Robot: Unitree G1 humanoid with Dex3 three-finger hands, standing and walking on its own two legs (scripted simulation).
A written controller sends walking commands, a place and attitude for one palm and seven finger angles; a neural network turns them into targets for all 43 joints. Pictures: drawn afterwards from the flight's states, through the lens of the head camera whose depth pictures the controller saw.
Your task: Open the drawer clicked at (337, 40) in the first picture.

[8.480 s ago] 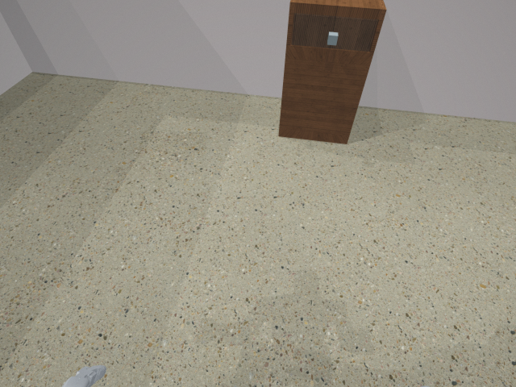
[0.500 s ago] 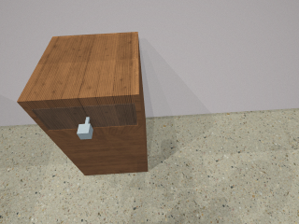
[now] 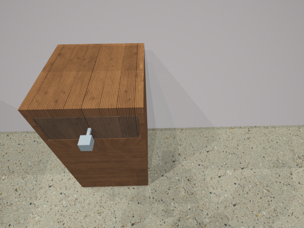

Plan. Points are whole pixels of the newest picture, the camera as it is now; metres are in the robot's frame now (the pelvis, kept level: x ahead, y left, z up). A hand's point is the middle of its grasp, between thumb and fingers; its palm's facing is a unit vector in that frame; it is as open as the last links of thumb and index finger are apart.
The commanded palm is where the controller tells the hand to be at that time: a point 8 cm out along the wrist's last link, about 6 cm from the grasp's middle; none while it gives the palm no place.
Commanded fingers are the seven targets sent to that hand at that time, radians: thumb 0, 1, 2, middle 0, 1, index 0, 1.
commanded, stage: come to a stop and stand still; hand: left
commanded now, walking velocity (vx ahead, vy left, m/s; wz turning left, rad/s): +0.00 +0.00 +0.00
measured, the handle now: (87, 138) +0.44 +0.28 -0.12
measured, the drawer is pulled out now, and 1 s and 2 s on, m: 0.00 0.00 0.00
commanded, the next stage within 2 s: look again from close up in 0.06 s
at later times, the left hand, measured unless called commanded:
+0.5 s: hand out of the picture -0.01 +0.21 -0.18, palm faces -0.01 -0.98 -0.21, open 7.4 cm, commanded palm none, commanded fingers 0.00 0.90 0.90 -0.20 -0.30 -0.20 -0.30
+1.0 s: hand out of the picture -0.04 +0.21 -0.18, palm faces +0.01 -0.98 -0.22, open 7.4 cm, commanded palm none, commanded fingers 0.00 0.90 0.90 -0.20 -0.30 -0.20 -0.30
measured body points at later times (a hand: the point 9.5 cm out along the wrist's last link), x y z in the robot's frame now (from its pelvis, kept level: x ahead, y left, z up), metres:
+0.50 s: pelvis -0.03 +0.04 -0.01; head -0.02 +0.03 +0.44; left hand -0.01 +0.26 -0.16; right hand -0.04 -0.18 -0.17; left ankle -0.04 +0.14 -0.74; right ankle -0.06 -0.08 -0.74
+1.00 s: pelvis -0.05 +0.03 -0.01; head -0.02 +0.03 +0.44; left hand -0.04 +0.26 -0.16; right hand -0.04 -0.19 -0.17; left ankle -0.04 +0.14 -0.74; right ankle -0.06 -0.08 -0.74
